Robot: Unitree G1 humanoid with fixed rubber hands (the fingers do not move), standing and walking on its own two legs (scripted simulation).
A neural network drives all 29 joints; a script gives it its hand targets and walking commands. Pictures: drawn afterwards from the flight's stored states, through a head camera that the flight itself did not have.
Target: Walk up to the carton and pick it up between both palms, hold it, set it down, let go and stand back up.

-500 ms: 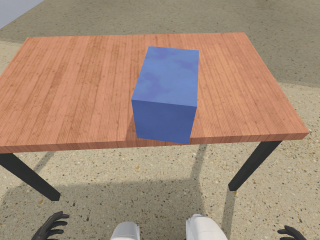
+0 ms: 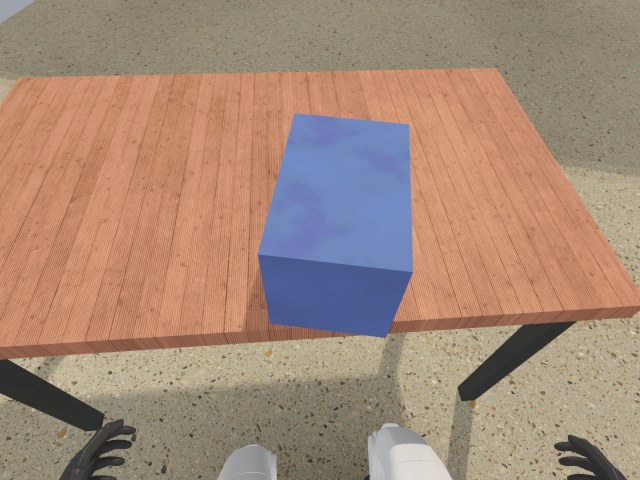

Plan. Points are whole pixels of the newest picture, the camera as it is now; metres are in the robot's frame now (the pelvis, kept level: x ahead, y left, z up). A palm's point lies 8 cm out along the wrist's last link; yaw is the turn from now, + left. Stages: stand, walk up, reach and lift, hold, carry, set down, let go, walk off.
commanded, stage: walk up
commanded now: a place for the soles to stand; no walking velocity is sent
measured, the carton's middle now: (339, 223) +0.44 -0.01 +0.04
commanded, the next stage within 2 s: none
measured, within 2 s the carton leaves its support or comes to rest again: neither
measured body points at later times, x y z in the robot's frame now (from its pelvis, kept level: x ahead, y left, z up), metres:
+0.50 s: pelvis +0.00 +0.00 +0.00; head +0.02 +0.01 +0.45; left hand +0.14 +0.31 -0.08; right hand +0.11 -0.33 -0.07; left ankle +0.02 +0.14 -0.66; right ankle +0.06 -0.13 -0.66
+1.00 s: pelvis -0.03 -0.08 +0.00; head -0.01 -0.05 +0.44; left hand +0.10 +0.23 -0.10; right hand +0.07 -0.41 -0.07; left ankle +0.02 +0.06 -0.67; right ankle +0.06 -0.15 -0.66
